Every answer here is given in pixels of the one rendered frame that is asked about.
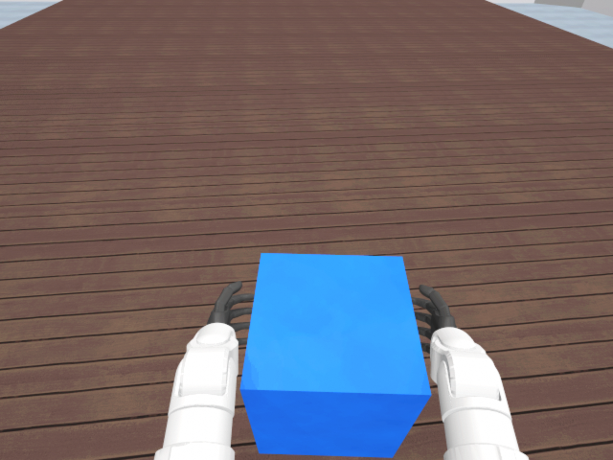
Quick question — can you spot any robot left hand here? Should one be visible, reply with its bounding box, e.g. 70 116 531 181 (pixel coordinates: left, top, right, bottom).
207 281 255 345

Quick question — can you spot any robot right hand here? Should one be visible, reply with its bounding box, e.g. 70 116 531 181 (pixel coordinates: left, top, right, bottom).
411 285 457 354

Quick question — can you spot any left robot forearm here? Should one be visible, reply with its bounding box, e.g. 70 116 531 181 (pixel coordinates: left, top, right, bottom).
154 323 238 460

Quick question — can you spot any carton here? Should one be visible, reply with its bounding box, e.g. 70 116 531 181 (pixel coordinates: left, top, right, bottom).
240 253 431 458

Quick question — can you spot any right robot forearm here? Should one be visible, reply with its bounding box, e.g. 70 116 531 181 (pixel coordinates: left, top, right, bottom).
430 327 529 460

